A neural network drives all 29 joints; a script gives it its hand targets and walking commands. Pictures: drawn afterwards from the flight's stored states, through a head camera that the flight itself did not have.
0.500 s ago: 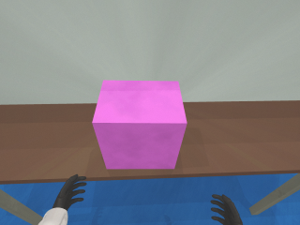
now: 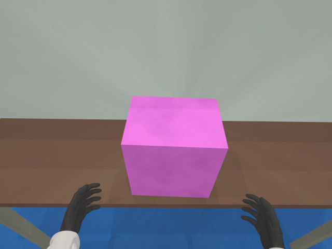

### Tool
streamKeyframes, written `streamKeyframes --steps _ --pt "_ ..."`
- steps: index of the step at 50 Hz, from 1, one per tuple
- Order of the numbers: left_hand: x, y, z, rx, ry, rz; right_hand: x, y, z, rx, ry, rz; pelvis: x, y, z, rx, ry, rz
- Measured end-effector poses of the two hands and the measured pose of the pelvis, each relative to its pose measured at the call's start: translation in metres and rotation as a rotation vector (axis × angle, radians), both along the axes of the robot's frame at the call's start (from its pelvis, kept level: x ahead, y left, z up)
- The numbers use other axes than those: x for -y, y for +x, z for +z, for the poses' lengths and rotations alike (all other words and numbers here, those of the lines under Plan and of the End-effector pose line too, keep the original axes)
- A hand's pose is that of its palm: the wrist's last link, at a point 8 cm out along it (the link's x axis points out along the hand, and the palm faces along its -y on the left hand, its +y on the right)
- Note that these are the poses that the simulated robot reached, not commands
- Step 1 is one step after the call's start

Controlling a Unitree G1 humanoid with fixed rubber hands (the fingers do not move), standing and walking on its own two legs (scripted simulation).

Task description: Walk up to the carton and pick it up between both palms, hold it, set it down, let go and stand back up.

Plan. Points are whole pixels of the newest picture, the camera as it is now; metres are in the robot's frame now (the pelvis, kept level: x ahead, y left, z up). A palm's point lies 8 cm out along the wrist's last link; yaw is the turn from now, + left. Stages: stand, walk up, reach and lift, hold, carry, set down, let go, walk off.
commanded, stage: reach and lift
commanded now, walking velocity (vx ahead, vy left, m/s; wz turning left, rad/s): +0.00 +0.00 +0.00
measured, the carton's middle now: (172, 149) +0.38 +0.02 +0.03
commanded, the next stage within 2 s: none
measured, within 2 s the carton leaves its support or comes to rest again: neither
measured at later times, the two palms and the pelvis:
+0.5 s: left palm (77, 188) +0.23 +0.22 +0.06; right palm (271, 200) +0.24 -0.20 +0.05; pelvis -0.02 -0.02 +0.00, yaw +0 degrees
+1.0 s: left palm (79, 148) +0.30 +0.23 +0.12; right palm (264, 156) +0.32 -0.19 +0.10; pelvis -0.02 -0.02 +0.00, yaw +1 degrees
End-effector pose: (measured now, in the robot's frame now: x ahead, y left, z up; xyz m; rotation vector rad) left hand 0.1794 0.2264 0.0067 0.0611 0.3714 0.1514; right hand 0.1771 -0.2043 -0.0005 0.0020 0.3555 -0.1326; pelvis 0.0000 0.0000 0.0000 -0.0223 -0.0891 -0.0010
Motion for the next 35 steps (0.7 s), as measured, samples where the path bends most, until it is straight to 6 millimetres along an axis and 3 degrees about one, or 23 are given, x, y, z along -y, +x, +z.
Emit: streamKeyframes --steps 14,29,35 --pt "0.009 0.017 0.024 0.062 -0.042 0.025 -0.005 0.023 0.030 0.086 0.015 0.027 0.005 -0.011 0.000 -0.003 0.005 -0.004" --pt "0.005 0.063 0.072 0.096 -0.037 0.020 -0.001 0.075 0.063 0.123 0.038 0.038 0.018 -0.022 0.001 -0.030 0.014 -0.002" --pt "0.003 0.081 0.080 0.082 -0.057 0.024 -0.003 0.096 0.076 0.131 0.040 0.046 0.022 -0.023 0.001 -0.043 0.018 0.002"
